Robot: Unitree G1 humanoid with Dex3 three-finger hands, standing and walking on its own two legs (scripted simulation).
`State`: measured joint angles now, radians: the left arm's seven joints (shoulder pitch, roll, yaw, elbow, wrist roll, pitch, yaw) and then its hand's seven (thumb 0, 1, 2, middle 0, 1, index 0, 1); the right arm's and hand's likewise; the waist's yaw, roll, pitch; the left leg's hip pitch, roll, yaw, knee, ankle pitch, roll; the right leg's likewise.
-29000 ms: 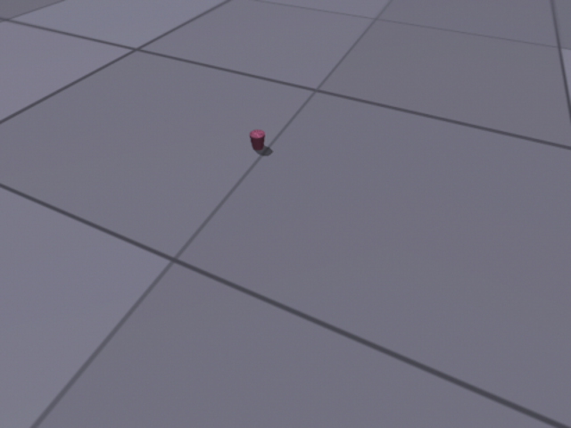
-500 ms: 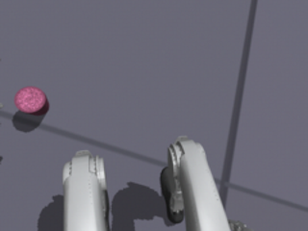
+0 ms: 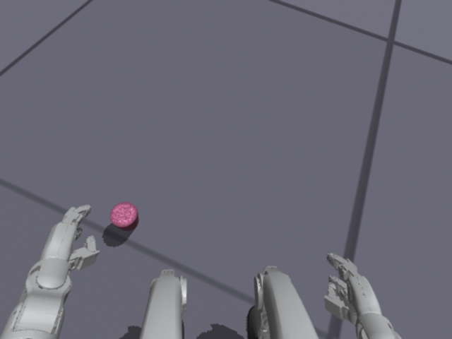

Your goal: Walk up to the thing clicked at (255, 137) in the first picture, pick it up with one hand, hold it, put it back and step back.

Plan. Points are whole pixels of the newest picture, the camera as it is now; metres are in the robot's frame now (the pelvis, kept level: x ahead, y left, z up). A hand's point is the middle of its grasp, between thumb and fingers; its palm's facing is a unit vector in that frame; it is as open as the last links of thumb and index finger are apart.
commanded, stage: home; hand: left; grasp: from above
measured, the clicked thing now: (126, 218) +0.50 +0.30 -0.53
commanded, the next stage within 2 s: none
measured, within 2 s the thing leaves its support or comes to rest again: neither
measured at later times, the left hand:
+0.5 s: hand (91, 279) +0.23 +0.17 +0.08, palm faces +0.10 -0.97 -0.21, open 7.4 cm
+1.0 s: hand (87, 296) +0.21 +0.17 +0.09, palm faces +0.11 -0.97 -0.20, open 7.4 cm
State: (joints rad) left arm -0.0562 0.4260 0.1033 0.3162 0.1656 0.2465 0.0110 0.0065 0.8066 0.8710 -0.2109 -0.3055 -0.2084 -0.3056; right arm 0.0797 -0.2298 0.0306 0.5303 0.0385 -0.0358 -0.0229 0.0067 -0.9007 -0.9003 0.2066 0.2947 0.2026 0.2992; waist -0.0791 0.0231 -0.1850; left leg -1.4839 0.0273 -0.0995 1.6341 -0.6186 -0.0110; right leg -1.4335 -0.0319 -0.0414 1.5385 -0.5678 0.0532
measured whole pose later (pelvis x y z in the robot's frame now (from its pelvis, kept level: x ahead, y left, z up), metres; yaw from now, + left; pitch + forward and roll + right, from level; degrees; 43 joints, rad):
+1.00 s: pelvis +0.06 -0.02 +0.14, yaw +3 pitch +9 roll -3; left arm 0.50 0.22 0.03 -0.12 -0.04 0.46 0.02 0.01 0.90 0.90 -0.20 -0.30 -0.20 -0.30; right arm 0.27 -0.22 0.03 0.55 0.00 -0.25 -0.18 0.01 -0.90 -0.90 0.21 0.30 0.20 0.30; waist -0.04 0.04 -0.16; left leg -0.68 0.05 -0.08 1.02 -0.50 -0.03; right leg -0.64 -0.02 -0.06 0.94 -0.46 0.03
